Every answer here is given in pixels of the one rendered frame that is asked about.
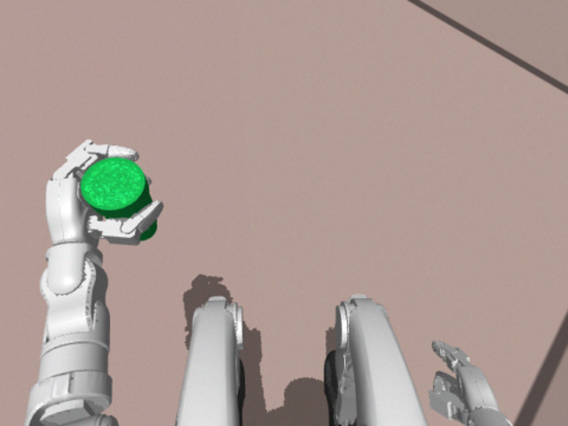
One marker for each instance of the right robot hand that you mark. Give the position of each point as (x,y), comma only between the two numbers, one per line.
(456,398)

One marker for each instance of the left robot arm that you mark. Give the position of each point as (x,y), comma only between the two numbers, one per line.
(73,387)

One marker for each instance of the right robot foot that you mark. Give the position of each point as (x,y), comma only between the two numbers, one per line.
(330,387)

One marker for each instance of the right robot arm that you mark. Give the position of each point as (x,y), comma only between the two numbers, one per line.
(487,417)

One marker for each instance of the left robot hand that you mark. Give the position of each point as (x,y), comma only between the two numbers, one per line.
(71,218)

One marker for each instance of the cup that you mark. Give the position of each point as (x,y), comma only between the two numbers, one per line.
(116,188)

